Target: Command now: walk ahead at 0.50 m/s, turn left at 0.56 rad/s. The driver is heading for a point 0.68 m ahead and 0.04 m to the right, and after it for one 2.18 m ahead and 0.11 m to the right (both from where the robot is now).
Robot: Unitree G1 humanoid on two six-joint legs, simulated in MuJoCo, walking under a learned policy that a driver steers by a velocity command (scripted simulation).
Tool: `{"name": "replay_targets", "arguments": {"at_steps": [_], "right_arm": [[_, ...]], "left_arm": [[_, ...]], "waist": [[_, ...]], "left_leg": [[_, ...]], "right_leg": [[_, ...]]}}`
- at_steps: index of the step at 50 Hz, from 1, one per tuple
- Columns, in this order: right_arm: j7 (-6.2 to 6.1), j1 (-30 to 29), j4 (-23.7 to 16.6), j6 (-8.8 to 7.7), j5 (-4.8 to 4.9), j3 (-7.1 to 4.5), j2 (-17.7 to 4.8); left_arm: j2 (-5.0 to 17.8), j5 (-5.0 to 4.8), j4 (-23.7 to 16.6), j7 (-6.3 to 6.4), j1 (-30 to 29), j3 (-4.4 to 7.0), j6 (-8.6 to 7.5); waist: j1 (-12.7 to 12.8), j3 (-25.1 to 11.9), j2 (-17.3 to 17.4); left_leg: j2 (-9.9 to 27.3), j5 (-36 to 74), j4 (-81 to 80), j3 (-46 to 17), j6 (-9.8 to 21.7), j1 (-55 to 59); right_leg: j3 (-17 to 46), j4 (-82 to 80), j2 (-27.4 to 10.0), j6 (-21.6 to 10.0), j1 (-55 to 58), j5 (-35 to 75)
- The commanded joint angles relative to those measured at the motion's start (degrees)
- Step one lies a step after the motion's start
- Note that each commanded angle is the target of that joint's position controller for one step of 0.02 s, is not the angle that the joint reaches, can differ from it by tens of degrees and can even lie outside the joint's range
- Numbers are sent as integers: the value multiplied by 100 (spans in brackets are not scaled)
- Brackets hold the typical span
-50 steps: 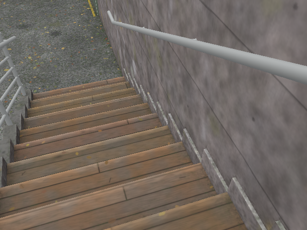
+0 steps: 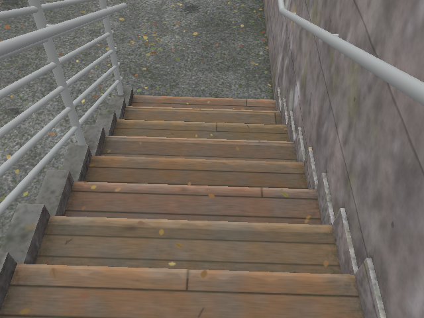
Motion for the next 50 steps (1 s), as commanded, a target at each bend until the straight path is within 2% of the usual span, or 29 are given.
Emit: {"name": "replay_targets", "arguments": {"at_steps": [1, 3, 5, 10, 12, 13, 14, 15, 16, 17, 18, 20, 21, 23, 25, 27, 29, 32, 35, 38, 41, 42, 43, 44, 45, 46, 47, 49, 50], "right_arm": [[-191, 176, -338, -191, 110, -243, -898], [-240, 457, -300, -198, 260, -198, -687], [-305, 394, -222, -95, 174, -199, -871], [-458, 253, -266, 166, 131, -184, -739], [-353, 164, -180, 169, 137, -127, -606], [-175, 159, -114, 85, 142, -128, -464], [5, 842, 11, -13, 201, -89, -139], [18, 1609, -95, -128, 309, -116, -331], [-65, 1560, -326, -148, 358, -133, -655], [-213, 892, -537, -62, 393, -155, -775], [-337, -212, -687, 121, 394, -235, -1033], [-399, -309, -760, 274, 260, -129, -560], [-299, 29, -625, 158, 291, -249, -772], [-208, -611, -889, 59, -8, -271, -614], [-153, -940, -1173, 105, -56, -147, -174], [-54, -771, -1073, 144, 66, -213, -447], [38, -1341, -1202, 60, 65, -229, -528], [256, -2130, -1294, -43, -266, -112, -239], [396, -2561, -1471, -37, -57, -107, -168], [480, -3201, -1671, -298, -39, 9, -86], [524, -2255, -1303, -461, -73, -42, -202], [464, -828, -872, -460, -48, -168, -406], [432, 806, -252, -417, -156, -299, -745], [490, 1382, -48, -309, -116, -126, -758], [431, 1371, -59, -158, -53, -84, -584], [337, 791, -125, -27, -94, 10, -454], [279, -351, -188, -9, 32, 86, -391], [165, -997, -425, -54, -182, 74, -519], [213, -1097, -385, -113, -216, 125, -453]], "left_arm": [[847, -84, -269, -286, 177, 267, -138], [714, 47, -552, -401, -757, 199, -208], [96, 178, -863, -528, -1386, 41, -228], [565, -96, -824, -373, -392, 207, -125], [631, -145, -313, -321, 1071, 349, -44], [822, -102, 83, -313, 2165, 421, -14], [791, -37, 389, -403, 3124, 312, 15], [930, -229, 545, -436, 3191, 313, 113], [1206, -368, 460, -461, 2924, 400, 249], [936, -452, 458, -413, 2358, 338, 296], [513, -248, 281, -374, 1750, 181, 293], [472, -199, 406, -313, 1064, 124, 180], [186, -171, 403, -298, 971, 64, 77], [298, -285, 655, -117, 1324, 95, 18], [390, -272, 959, 27, 1836, 123, 97], [650, -271, 967, 23, 1945, 207, 91], [229, -463, 1264, 101, 2752, 106, 63], [33, -392, 1162, 247, 2890, -5, 79], [69, -407, 1012, 212, 2717, -58, 222], [166, -367, 1057, 257, 3054, 17, 405], [-68, -399, 1289, 272, 2890, -32, 524], [-22, -322, 1333, 198, 2525, -43, 504], [-43, -194, 1376, 63, 2451, -30, 398], [-248, -322, 1518, -37, 3546, -157, 347], [341, -437, 1286, -114, 3348, -107, 226], [439, -379, 1045, -83, 2656, -85, 232], [199, -407, 677, 16, 2044, -145, 339], [121, -238, 640, 202, 1404, -79, 622], [22, -142, 686, 180, 1656, -55, 632]], "waist": [[105, -430, 584], [-157, 156, 125], [-401, 295, 338], [-83, 396, 916], [598, 151, 852], [1043, -211, 437], [1067, -863, -1141], [649, -1164, -2634], [536, -1392, -2802], [394, -744, -1559], [377, 71, 111], [-89, 866, 48], [-337, 693, 169], [-66, 591, -249], [31, 92, -495], [8, -120, -169], [327, 55, 105], [623, 280, 31], [691, 550, -110], [1160, 926, -2], [736, 547, -100], [-43, 188, -62], [-653, -411, 833], [-546, -2021, 1770], [-709, -2732, 1660], [-549, -2303, 1063], [94, -1558, 324], [336, -104, -409], [639, 143, -257]], "left_leg": [[1533, 2987, -205, -1907, 1248, 1163], [1067, 1507, 49, -1707, 1059, 479], [654, 58, -290, -1490, 829, -1255], [640, 803, 1472, -1857, 613, 207], [462, 1199, 2981, -1639, 400, 114], [168, 333, 4471, -1363, 183, -1085], [-433, -3106, 6938, -986, -45, -2676], [-302, -3016, 8338, -1033, -254, -3931], [43, -2589, 8669, -655, -437, -4431], [311, -1619, 8149, -206, -434, -4732], [737, -508, 7196, -120, -221, -4483], [1177, -103, 6459, -171, -128, -3960], [1392, 1189, 5002, -470, -18, -3370], [1435, 2139, 3248, 219, -395, -2840], [1521, 2402, 2677, 250, -594, -2829], [1478, 2880, 2556, 258, -437, -2963], [1482, 3842, 1457, -82, -236, -3688], [1091, 5413, 46, 435, -260, -2197], [897, 4917, -168, 506, -315, -1771], [803, 4088, -977, 559, -414, -2532], [854, 3870, -1576, 686, -228, -993], [1127, 4670, -1934, 514, -6, 453], [1780, 7357, -1375, 133, 362, 2870], [3367, 9570, 677, -1194, 1562, 5630], [3368, 8272, 614, -1611, 1764, 5807], [3121, 7112, 136, -1320, 1635, 4725], [2995, 4088, -737, -1781, 1619, 3213], [2920, 3021, -1598, -1929, 1396, -4], [2565, 3619, -1483, -1548, 1309, -774]], "right_leg": [[517, -1022, -32, -141, -544, 1462], [310, -2779, 145, -311, -125, 2541], [-284, -3500, 620, -369, 1950, 3824], [368, -4250, 155, -343, 2151, 2393], [67, -4764, -69, -422, 3556, 2195], [251, -3785, -330, -563, 5227, 2693], [407, -2405, -730, -831, 6998, 3990], [1497, -2255, -1078, -1125, 7461, 3827], [2638, -3151, -1666, -1826, 7259, 1491], [3511, -4366, -1726, -2043, 6329, -1067], [3312, -4847, -1535, -1871, 4782, -2486], [2893, -4463, -1146, -1365, 2833, -1333], [1915, -4219, -514, -943, 2392, -902], [1121, -4334, -79, -848, 2230, 1236], [1340, -4101, -331, -1053, 3028, 2861], [1282, -3806, -396, -970, 3543, 2839], [1130, -3312, -260, -858, 4237, 1231], [527, -3063, 293, -710, 3114, 50], [879, -2570, 325, -898, 2982, -60], [1192, -1842, 271, -1065, 4063, 497], [989, -441, 409, -956, 3583, 1625], [902, 715, 466, -852, 2977, 1654], [277, 2779, 1127, -428, 1377, -284], [654, 5329, 1584, 34, -391, -5454], [1097, 5260, 1073, 25, -865, -5334], [963, 4833, 838, 40, -770, -4965], [390, 3690, 405, 70, -665, -3891], [333, 2807, 281, -51, 511, -2236], [266, 2310, 198, -32, 889, -1859]]}}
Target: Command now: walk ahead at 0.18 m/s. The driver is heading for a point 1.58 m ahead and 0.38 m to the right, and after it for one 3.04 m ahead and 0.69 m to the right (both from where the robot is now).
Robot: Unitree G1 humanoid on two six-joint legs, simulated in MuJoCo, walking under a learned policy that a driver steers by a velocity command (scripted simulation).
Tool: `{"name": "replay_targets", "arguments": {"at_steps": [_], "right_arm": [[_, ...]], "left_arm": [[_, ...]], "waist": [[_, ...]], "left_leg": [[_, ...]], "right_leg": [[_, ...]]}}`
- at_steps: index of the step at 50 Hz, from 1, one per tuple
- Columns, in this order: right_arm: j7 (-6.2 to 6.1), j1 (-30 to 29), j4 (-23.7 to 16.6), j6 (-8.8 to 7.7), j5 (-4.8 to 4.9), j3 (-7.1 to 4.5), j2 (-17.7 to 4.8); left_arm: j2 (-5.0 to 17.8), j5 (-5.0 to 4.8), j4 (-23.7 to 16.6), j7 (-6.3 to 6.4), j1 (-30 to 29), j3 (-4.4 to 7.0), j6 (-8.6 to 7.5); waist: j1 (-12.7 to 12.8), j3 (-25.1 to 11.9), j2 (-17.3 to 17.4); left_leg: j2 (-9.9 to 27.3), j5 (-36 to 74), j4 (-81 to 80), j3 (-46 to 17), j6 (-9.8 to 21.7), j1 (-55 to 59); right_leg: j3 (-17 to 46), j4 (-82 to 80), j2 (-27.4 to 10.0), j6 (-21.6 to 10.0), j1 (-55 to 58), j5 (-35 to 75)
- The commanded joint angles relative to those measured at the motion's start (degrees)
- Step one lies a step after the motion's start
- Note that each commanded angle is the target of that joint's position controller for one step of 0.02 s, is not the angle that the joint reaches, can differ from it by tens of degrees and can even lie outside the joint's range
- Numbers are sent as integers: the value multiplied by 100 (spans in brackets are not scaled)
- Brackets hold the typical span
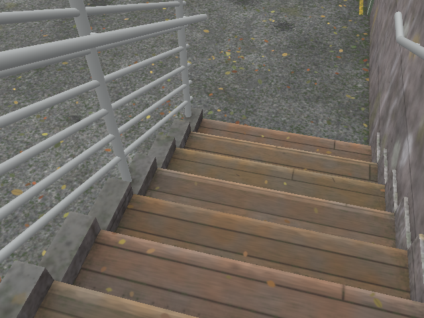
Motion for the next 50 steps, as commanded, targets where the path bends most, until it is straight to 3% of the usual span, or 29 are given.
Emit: {"name": "replay_targets", "arguments": {"at_steps": [1, 2, 3, 4, 5, 7, 9, 10, 11, 12, 13, 14, 15, 16, 19, 22, 26, 50], "right_arm": [[-94, -38, -398, -138, -86, -91, -758], [-159, 159, -282, -88, -95, -71, -507], [-217, 239, -236, -19, -26, -104, -529], [-236, 258, -154, 51, -112, -98, -542], [-231, 71, -168, 20, -188, -110, -735], [-199, -211, -215, 23, -69, -62, -609], [-207, -180, -168, 54, 19, -25, -493], [-225, 152, -86, 57, 23, -48, -499], [-248, 807, -25, 96, 38, -110, -640], [-290, 1169, 61, 163, 76, -180, -821], [-324, 1186, 56, 208, 90, -213, -877], [-353, 1193, 61, 244, 124, -196, -723], [-397, 1069, -6, 276, 119, -218, -666], [-426, 960, 56, 329, 93, -254, -666], [-466, 775, 102, 403, 54, -278, -581], [-447, 633, 152, 365, 119, -296, -587], [-445, 621, 304, 339, 123, -296, -531], [-422, 637, 965, 321, 108, -336, -552]], "left_arm": [[433, 245, -365, 70, 363, 193, -11], [250, 332, -456, 44, 185, 167, -44], [178, 316, -464, 9, 96, 148, -95], [178, 278, -426, -28, 133, 143, -105], [212, 239, -153, -125, 755, 147, -144], [166, 281, -100, -154, 728, 135, -80], [91, 390, -122, -153, 576, 117, -28], [323, 337, -74, -159, 544, 160, -31], [697, 251, -122, -151, 153, 248, 7], [881, 152, -140, -134, -57, 313, 51], [872, 109, -149, -135, -181, 316, 56], [819, 71, -105, -136, -206, 305, 51], [719, 75, -109, -180, -336, 289, 0], [579, 78, -121, -195, -484, 255, -49], [513, 67, 121, -201, -253, 278, -81], [423, 59, 294, -183, -12, 274, -52], [486, 35, 432, -164, 10, 297, -40], [456, 33, 960, -85, 77, 260, 47]], "waist": [[254, 299, -317], [241, 79, -26], [187, -172, 437], [219, -544, 794], [473, -944, 798], [498, -697, 640], [481, -325, 533], [260, -185, 383], [-198, 22, -322], [-409, 131, -736], [-475, 236, -776], [-559, 171, -676], [-550, 291, -803], [-531, 328, -499], [-421, 233, 9], [-321, 88, -55], [-317, 8, 80], [-266, 498, 82]], "left_leg": [[1832, 3030, -1037, -1775, 1212, -632], [1484, 3568, -980, -1297, 1070, -416], [1263, 4238, -870, -878, 954, -371], [1231, 4981, -770, -743, 935, -394], [1345, 4933, -544, -710, 1011, -725], [1346, 3910, -601, -680, 948, -952], [1279, 3235, -281, -821, 798, -949], [1048, 2766, -134, -707, 612, -788], [565, 1583, -18, -540, 326, -637], [341, 418, 184, -351, 124, -394], [294, 98, 298, -270, 22, -285], [339, 190, 212, -275, -37, -56], [416, 7, 91, -235, -58, 377], [543, 138, -76, -295, -103, 729], [644, 609, -406, -390, -88, 878], [699, 1090, -498, -399, -70, 888], [748, 1344, -639, -385, -157, 1129], [750, 1205, -1356, -313, -249, 1261]], "right_leg": [[137, -2215, -504, 109, -90, 2002], [-49, -3610, -538, 122, 199, 2225], [-184, -4406, -505, 108, 752, 2479], [-364, -4425, -382, 153, 1440, 2709], [-389, -3731, -320, 159, 2312, 3716], [-525, -4003, -280, 51, 2420, 3311], [-559, -4804, -275, -119, 2529, 3031], [-538, -5427, -283, -280, 2577, 3604], [-355, -6005, -346, -473, 2365, 4442], [-155, -6439, -468, -621, 2076, 3945], [-90, -6723, -557, -647, 1932, 3724], [21, -6966, -641, -683, 1814, 3313], [243, -7243, -666, -688, 1246, 2422], [123, -7294, -556, -596, 1060, 2182], [-306, -7193, -248, -400, 1636, 2618], [-366, -7189, -258, -409, 2231, 3471], [-361, -7370, -326, -377, 2518, 3752], [-555, -7866, -263, -133, 2749, 3095]]}}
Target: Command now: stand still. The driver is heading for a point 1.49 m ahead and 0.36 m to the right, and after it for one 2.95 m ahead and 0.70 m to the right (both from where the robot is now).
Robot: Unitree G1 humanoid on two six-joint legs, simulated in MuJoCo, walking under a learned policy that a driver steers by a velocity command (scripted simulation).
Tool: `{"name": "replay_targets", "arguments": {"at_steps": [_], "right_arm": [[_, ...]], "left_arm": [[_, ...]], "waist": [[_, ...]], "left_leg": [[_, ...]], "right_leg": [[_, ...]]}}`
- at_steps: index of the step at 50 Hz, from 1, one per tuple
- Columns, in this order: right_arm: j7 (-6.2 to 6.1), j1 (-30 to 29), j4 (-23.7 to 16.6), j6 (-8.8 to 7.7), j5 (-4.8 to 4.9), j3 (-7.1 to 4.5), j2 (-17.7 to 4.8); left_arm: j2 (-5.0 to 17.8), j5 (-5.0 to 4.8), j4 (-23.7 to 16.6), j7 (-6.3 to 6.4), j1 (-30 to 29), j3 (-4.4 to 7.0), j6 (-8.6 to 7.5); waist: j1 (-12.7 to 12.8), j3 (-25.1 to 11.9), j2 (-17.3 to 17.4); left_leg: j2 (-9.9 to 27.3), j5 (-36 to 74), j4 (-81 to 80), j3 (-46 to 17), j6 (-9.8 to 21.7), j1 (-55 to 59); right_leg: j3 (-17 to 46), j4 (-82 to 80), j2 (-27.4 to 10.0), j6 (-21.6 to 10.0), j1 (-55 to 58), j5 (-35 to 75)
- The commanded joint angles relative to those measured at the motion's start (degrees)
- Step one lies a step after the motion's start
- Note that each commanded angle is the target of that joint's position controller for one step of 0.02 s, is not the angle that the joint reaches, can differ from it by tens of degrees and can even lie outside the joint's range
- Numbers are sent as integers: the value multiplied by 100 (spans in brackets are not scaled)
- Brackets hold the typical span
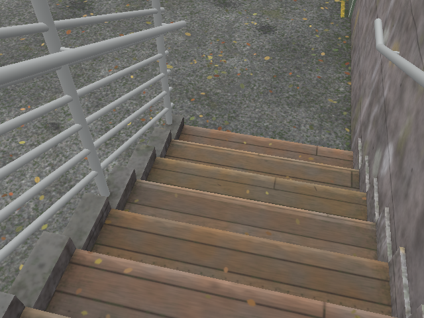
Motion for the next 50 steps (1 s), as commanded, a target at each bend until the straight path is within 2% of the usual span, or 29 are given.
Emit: {"name": "replay_targets", "arguments": {"at_steps": [1, 2, 4, 9, 11, 16, 17, 29, 31, 33, 50], "right_arm": [[-3, 366, -57, -40, -6, -86, -455], [-7, 411, -49, -58, -25, -102, -499], [-6, 397, -32, -78, -41, -118, -531], [-2, 434, 9, -97, -33, -115, -474], [-3, 475, 25, -76, -35, -125, -499], [-5, 510, 30, -75, -42, -119, -482], [-14, 521, -10, -80, -15, -111, -503], [-20, 667, -40, -39, 9, -46, -503], [-15, 670, -46, -61, 9, -21, -470], [11, 693, -46, -39, -19, 1, -463], [14, 815, -78, -17, -5, 97, -499]], "left_arm": [[474, 1, 8, 25, 518, 64, -11], [552, 11, 22, 43, 521, 86, -5], [551, 11, 24, 52, 518, 91, -17], [485, 10, 100, 62, 654, 73, -24], [449, 51, 119, 60, 728, 58, -4], [460, 31, 140, 68, 841, 36, -30], [423, 63, 140, 58, 851, 24, -42], [372, 28, 224, 53, 1092, -16, -85], [415, -16, 232, 61, 1086, -7, -109], [431, -4, 264, 71, 1142, 12, -108], [378, -13, 357, 77, 1244, 52, -101]], "waist": [[17, 208, -18], [-8, 222, -15], [19, 221, -24], [34, 238, -16], [43, 271, -46], [42, 292, 11], [25, 262, 14], [12, 242, -60], [-4, 212, -38], [-20, 193, -33], [-18, 214, -84]], "left_leg": [[202, 1478, -390, -27, 184, -280], [196, 1434, -390, -14, 176, -245], [195, 1411, -399, -20, 203, -300], [184, 1340, -432, -8, 237, -369], [176, 1107, -484, -16, 260, -418], [157, 1142, -474, 0, 277, -470], [147, 1072, -457, 7, 299, -449], [133, 1195, -384, 29, 326, -511], [136, 1398, -329, 36, 310, -463], [143, 1413, -339, 33, 313, -392], [154, 1492, -386, 8, 341, -423]], "right_leg": [[6, -276, -113, -70, 40, 775], [-23, -260, -76, -74, -39, 685], [-34, -260, -68, -42, -40, 625], [-50, -243, -74, -25, -67, 536], [-134, -224, 1, -15, -105, 376], [-133, -184, -16, -9, -156, 400], [-126, -189, -19, 0, -168, 409], [-130, -151, -29, 9, -215, 469], [-41, -163, -112, 2, -223, 623], [-49, -183, -114, -13, -272, 614], [-61, -174, -119, 20, -244, 637]]}}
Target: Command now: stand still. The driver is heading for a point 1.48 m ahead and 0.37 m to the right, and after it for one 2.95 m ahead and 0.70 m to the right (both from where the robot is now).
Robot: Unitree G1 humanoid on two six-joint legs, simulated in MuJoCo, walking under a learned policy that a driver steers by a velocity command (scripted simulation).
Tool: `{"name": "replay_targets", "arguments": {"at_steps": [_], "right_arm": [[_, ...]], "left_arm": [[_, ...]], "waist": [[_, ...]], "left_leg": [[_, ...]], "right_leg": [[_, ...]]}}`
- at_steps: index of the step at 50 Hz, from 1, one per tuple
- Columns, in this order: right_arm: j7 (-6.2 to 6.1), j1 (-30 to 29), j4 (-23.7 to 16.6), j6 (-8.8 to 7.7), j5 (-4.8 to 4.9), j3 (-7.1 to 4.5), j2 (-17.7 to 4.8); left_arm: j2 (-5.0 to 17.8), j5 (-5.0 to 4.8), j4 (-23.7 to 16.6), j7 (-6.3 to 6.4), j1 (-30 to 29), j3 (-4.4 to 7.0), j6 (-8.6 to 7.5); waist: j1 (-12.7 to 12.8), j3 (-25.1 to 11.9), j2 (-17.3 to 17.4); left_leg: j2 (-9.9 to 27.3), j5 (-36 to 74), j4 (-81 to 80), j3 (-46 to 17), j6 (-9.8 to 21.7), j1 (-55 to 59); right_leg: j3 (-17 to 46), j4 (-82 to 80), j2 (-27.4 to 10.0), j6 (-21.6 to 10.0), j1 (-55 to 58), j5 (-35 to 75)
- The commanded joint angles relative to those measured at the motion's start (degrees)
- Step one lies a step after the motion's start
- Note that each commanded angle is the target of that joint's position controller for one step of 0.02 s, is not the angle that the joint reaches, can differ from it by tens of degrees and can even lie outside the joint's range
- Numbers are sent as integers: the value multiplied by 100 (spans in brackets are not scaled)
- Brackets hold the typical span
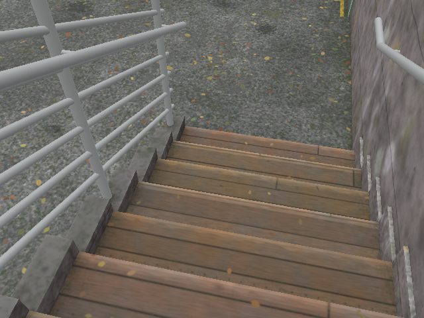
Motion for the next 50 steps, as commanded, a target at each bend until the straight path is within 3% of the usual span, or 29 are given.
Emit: {"name": "replay_targets", "arguments": {"at_steps": [1, 7, 8, 13, 36, 38, 39, 40, 41, 42, 43, 44, 45, 46, 47, 48, 49, 50], "right_arm": [[-10, 494, -87, -27, 1, -65, -464], [-4, 524, -82, -50, 31, -62, -471], [-20, 554, -53, -21, 35, -37, -424], [-38, 567, -77, 0, 26, -35, -473], [-47, 638, -11, -10, 28, -54, -434], [-66, 702, 21, -4, 49, -91, -513], [-83, 730, 10, -6, 99, -171, -707], [-103, 778, -20, -18, 163, -258, -923], [-95, 1032, -21, -50, 205, -354, -1119], [-101, 1102, -45, -106, 157, -401, -1222], [-83, 1092, -68, -180, 153, -346, -1048], [-90, 950, -99, -269, 257, -337, -963], [-99, 990, -101, -309, 264, -315, -828], [-101, 1049, -84, -292, 226, -326, -845], [-103, 1043, -117, -300, 124, -360, -912], [-65, 1022, -83, -339, 49, -367, -952], [-33, 693, -153, -363, 111, -341, -879], [-17, 92, -295, -430, 183, -314, -797]], "left_arm": [[461, -1, 58, 16, 706, 71, 0], [451, 16, 142, 55, 714, 88, 44], [330, 46, 89, 54, 677, 65, 54], [398, 26, 106, 56, 711, 88, 56], [233, 40, 87, 68, 949, 91, 62], [171, 43, 122, 80, 1040, 88, 70], [168, 45, 86, 93, 991, 101, 60], [153, 57, 24, 92, 910, 116, 17], [105, 65, -78, 34, 737, 115, -68], [158, 15, -235, -12, 479, 146, -169], [219, -62, -462, -1, 164, 167, -257], [160, -84, -649, 12, -89, 125, -367], [247, -23, -665, 1, -182, 134, -461], [354, 16, -688, -51, -215, 171, -529], [522, 37, -467, -110, 85, 237, -563], [573, 9, -231, -181, 762, 296, -568], [421, -6, -116, -204, 1070, 279, -520], [256, -5, -30, -215, 1376, 239, -481]], "waist": [[5, 390, -91], [12, 372, -79], [77, 402, -131], [68, 414, -109], [79, 479, -112], [78, 442, 17], [44, 537, 176], [-7, 612, 478], [-142, 674, 809], [-243, 924, 944], [-202, 1132, 602], [-147, 1297, 504], [-234, 1123, 321], [-266, 873, 343], [-244, 292, 298], [4, -27, 435], [253, 65, 455], [680, 311, 372]], "left_leg": [[278, 1494, -374, -117, 217, -262], [281, 1636, -379, -100, 224, -251], [277, 1582, -388, -106, 233, -323], [269, 1550, -429, -103, 229, -257], [248, 1410, -571, -161, 305, -384], [213, -264, -805, -221, 356, -545], [245, -1526, -944, -347, 474, -759], [499, -2577, -1122, -722, 730, -931], [1080, -3192, -1389, -1452, 1138, -1125], [1720, -3206, -1611, -2197, 1633, -1212], [1877, -2738, -1555, -2458, 1745, -676], [2009, -2135, -1293, -2580, 1615, -5], [1955, -1621, -1089, -2419, 1540, 461], [1863, -1368, -954, -2194, 1451, 575], [1630, -909, -761, -1696, 1433, 341], [1699, -707, -391, -1701, 1476, -200], [1558, -391, -45, -1522, 1392, -776], [1343, 109, 521, -1130, 1122, -1652]], "right_leg": [[-101, -259, 35, -102, -31, 692], [-84, -249, 35, -71, 12, 769], [-94, -300, 26, -53, 89, 806], [-94, -330, 23, -31, 70, 789], [-141, -214, 8, 48, 81, 701], [-385, 41, 205, 37, 76, -91], [-627, 497, 398, -2, -79, -607], [-880, 1321, 568, -60, -395, -1093], [-872, 2685, 488, -111, -772, -1222], [-521, 3953, 194, -196, -1545, -1467], [-59, 4049, -145, -333, -2537, -1966], [309, 3455, -503, -500, -3325, -1914], [301, 3013, -583, -525, -3569, -1750], [173, 2724, -555, -531, -3366, -1671], [-182, 2974, -360, -425, -2582, -1286], [-112, 3839, -437, -388, -1938, -760], [-156, 3978, -408, -352, -1708, -812], [-313, 3532, -327, -328, -1088, -704]]}}
Keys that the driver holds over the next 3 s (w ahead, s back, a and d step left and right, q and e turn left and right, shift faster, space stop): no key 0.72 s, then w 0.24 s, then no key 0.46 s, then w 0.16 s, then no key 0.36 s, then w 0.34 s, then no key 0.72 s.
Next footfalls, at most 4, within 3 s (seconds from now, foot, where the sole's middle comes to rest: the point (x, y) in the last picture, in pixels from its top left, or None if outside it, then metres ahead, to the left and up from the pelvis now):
1.06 right None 0.06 -0.15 -0.78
1.44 left None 0.28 0.01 -0.93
1.80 right None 0.29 -0.22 -0.93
2.60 right None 0.59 -0.20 -1.08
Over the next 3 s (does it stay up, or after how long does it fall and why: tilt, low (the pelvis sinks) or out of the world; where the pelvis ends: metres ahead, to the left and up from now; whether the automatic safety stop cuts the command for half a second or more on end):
stays up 0.52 -0.13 -0.30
